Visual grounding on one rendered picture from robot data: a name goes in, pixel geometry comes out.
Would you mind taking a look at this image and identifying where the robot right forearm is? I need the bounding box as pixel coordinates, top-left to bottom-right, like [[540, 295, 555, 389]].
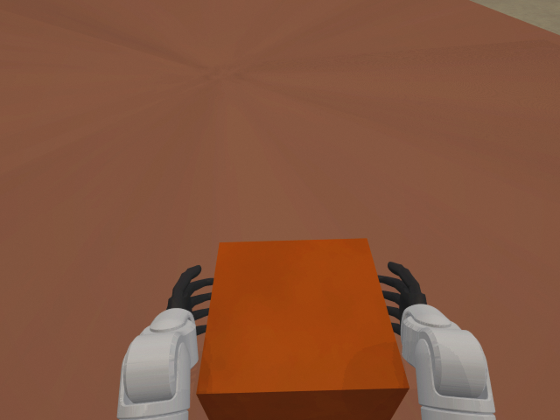
[[401, 304, 496, 420]]

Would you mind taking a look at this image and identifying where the left robot hand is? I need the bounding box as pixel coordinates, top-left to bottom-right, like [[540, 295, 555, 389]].
[[166, 265, 214, 335]]

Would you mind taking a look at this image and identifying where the right robot hand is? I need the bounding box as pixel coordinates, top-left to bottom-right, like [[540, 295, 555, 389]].
[[377, 262, 427, 336]]

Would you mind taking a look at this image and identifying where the carton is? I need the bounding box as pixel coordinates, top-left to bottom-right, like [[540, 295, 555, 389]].
[[196, 238, 410, 420]]

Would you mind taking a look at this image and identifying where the robot left forearm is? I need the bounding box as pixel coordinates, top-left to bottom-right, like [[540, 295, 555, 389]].
[[117, 308, 199, 420]]

